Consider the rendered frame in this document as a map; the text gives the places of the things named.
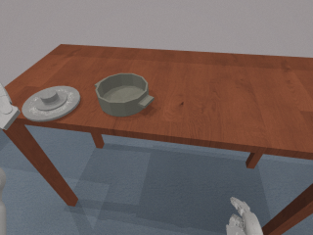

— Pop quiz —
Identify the right robot hand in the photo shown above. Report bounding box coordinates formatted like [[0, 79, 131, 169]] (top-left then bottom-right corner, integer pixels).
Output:
[[226, 197, 263, 235]]

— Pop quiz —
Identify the left robot hand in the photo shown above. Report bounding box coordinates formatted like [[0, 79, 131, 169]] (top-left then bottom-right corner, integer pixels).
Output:
[[0, 82, 21, 132]]

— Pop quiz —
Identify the pot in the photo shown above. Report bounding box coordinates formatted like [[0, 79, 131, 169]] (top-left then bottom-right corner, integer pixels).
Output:
[[95, 72, 155, 117]]

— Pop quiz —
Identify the lid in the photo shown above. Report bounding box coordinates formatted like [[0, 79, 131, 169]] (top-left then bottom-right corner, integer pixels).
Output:
[[22, 85, 80, 122]]

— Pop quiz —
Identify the table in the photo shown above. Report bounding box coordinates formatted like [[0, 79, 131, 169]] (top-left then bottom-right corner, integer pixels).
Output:
[[2, 44, 313, 235]]

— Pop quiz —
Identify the knob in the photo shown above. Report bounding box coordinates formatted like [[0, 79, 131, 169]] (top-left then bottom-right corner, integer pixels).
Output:
[[39, 89, 59, 104]]

